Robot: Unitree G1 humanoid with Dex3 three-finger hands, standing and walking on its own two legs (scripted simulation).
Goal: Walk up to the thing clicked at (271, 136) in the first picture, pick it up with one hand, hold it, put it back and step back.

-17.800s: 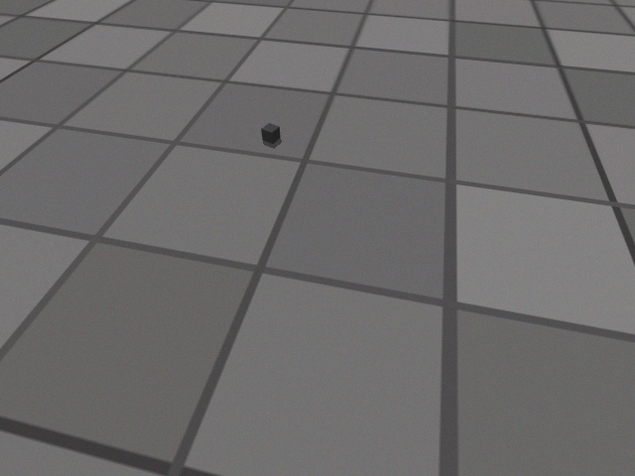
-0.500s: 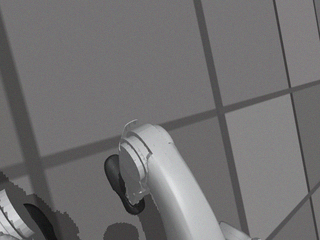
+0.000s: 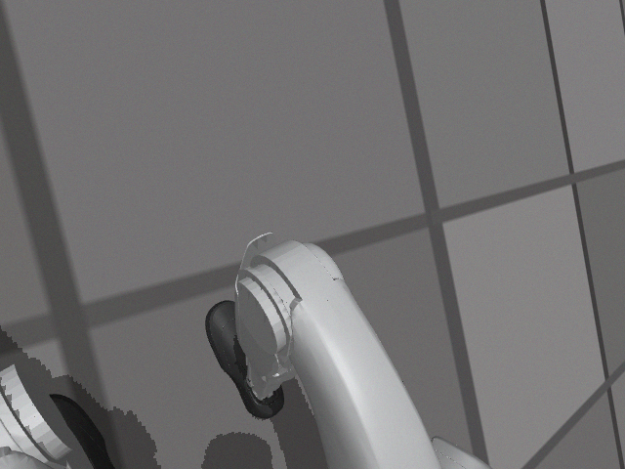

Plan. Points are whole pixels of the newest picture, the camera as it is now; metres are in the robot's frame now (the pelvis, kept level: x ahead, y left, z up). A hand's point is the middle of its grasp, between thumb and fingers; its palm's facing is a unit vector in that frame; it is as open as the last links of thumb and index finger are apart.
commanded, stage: settle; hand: left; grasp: from above
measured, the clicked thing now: out of the picture +0.44 +0.37 -0.29
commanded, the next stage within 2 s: lift in 0.62 s
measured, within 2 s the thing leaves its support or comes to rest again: leaves its support in 0.10 s
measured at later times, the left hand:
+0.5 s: hand out of the picture +0.42 +0.38 -0.19, palm faces -0.03 -0.44 -0.90, open 10.6 cm
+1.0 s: hand out of the picture +0.41 +0.38 -0.12, palm faces +0.01 -0.45 -0.89, open 10.4 cm
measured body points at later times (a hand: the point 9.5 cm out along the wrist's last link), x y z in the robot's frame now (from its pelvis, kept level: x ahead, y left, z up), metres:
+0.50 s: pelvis +0.00 +0.00 +0.01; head +0.26 +0.12 +0.35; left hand +0.42 +0.40 -0.14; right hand +0.03 -0.24 -0.05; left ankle +0.07 +0.13 -0.29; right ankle +0.12 -0.11 -0.29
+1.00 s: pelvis +0.00 -0.01 +0.02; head +0.25 +0.07 +0.39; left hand +0.41 +0.40 -0.07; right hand +0.02 -0.26 -0.08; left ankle +0.07 +0.13 -0.29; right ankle +0.12 -0.11 -0.29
